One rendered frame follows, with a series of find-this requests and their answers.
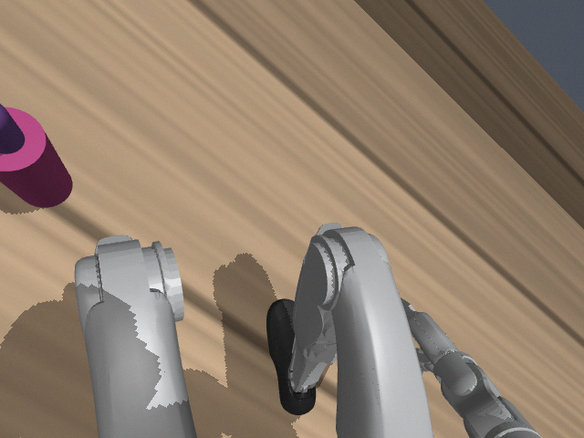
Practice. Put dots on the right robot hand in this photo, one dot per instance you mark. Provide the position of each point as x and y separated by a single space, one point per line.
433 342

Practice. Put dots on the right robot foot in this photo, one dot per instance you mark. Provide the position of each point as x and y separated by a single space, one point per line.
280 336

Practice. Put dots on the right robot arm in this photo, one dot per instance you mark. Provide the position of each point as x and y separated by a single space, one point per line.
478 401

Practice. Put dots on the bottle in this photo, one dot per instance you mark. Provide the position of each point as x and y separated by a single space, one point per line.
29 164

